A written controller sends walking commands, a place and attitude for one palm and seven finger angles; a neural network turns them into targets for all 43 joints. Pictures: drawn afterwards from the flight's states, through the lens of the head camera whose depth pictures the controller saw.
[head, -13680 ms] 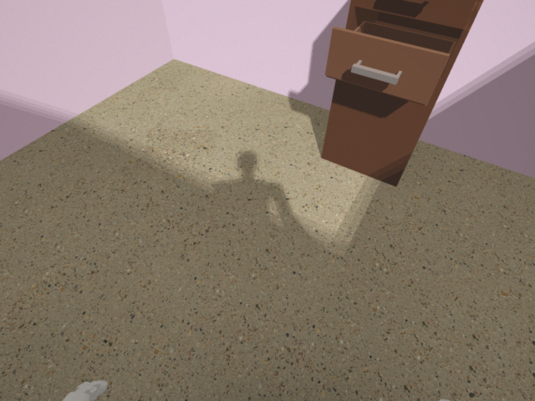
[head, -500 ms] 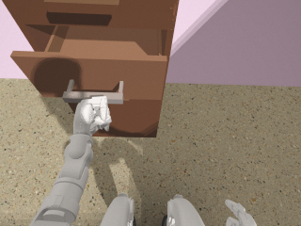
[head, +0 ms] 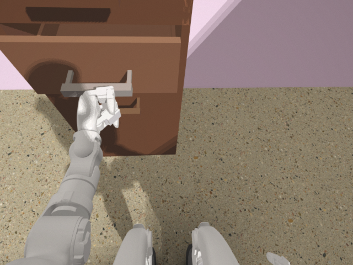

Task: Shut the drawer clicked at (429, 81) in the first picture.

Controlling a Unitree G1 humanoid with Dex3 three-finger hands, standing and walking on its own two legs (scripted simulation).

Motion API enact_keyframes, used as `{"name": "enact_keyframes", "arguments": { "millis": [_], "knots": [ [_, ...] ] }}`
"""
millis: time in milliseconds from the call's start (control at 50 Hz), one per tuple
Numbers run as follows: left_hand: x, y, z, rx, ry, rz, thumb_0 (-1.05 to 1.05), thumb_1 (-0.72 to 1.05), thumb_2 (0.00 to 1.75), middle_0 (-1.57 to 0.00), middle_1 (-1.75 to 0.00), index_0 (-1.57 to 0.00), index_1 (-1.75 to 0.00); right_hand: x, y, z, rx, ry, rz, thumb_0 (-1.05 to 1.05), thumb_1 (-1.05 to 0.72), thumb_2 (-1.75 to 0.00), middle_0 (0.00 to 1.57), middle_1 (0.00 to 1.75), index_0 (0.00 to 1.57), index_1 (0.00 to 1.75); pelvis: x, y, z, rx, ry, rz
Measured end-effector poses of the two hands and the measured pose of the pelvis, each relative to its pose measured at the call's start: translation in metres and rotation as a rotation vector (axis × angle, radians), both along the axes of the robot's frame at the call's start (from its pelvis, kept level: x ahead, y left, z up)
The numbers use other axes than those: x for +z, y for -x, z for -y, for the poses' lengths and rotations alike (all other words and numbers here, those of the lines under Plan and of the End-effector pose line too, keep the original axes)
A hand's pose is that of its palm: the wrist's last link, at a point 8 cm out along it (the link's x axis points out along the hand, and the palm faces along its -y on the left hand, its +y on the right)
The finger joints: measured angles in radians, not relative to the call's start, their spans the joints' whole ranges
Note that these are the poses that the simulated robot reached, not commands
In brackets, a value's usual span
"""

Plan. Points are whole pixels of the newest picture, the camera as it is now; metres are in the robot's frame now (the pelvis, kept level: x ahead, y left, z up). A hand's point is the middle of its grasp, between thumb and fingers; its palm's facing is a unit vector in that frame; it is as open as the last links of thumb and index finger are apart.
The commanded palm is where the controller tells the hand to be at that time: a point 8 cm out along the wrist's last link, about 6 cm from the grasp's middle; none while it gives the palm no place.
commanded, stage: push the drawer shut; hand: left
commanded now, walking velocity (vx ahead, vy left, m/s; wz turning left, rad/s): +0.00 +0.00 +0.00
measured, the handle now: (99, 82) +0.53 +0.17 +0.04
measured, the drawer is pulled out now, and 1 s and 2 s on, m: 0.05 0.00 0.00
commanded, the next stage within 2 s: pull the fist back off the drawer in 0.84 s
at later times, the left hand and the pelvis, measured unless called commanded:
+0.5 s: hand (117, 91) +0.51 +0.13 +0.03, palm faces +0.00 -1.00 -0.05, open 3.0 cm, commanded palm +0.50 +0.17 +0.04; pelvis +0.00 +0.00 -0.01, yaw -1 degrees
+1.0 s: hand (112, 90) +0.51 +0.14 +0.03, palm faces +0.00 -1.00 -0.07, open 2.7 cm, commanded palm +0.55 +0.16 +0.04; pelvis -0.03 +0.01 -0.02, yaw +0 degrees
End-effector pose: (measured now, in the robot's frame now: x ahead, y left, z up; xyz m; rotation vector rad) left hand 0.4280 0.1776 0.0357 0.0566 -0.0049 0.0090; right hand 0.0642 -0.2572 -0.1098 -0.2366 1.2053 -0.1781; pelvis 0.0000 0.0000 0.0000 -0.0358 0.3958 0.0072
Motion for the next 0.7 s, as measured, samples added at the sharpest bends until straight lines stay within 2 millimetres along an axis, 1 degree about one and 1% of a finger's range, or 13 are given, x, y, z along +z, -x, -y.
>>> {"name": "enact_keyframes", "arguments": {
  "millis": [260, 360, 480, 700],
  "knots": [
    [0.001, -0.036, -0.001, 0.004, -0.003, -0.004, -0.02, 0.83, 0.95, -1.4, -1.6, -1.4, -1.6, -0.004, 0.029, 0.007, -0.035, 0.017, -0.079, 0.0, -0.91, -0.9, 0.2, 0.3, 0.2, 0.3, -0.006, 0.002, 0.004, -0.005, 0.004, -0.031],
    [0.002, -0.046, -0.002, 0.001, -0.001, -0.007, 0.0, 0.83, 0.94, -1.4, -1.6, -1.4, -1.6, -0.003, 0.04, 0.007, -0.054, 0.018, -0.108, 0.0, -0.91, -0.9, 0.2, 0.3, 0.2, 0.3, -0.006, 0.001, 0.004, -0.011, 0.007, -0.04],
    [0.002, -0.056, -0.005, -0.005, 0.003, -0.013, 0.0, 0.81, 0.93, -1.4, -1.6, -1.4, -1.6, -0.001, 0.052, 0.005, -0.065, 0.021, -0.141, 0.0, -0.91, -0.9, 0.2, 0.3, 0.2, 0.3, -0.007, 0.001, 0.003, -0.013, 0.012, -0.049],
    [-0.003, -0.06, -0.015, -0.007, 0.003, -0.01, -0.09, 0.66, 0.95, -1.4, -1.6, -1.4, -1.6, -0.004, 0.065, 0.003, -0.046, 0.049, -0.174, 0.0, -0.91, -0.9, 0.2, 0.3, 0.2, 0.3, -0.015, 0.01, -0.002, 0.004, 0.032, -0.065]
  ]
}}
